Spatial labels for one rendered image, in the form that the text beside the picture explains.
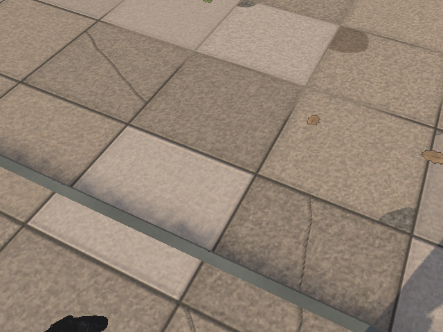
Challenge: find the left robot hand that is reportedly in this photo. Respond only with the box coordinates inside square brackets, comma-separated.
[45, 315, 108, 332]

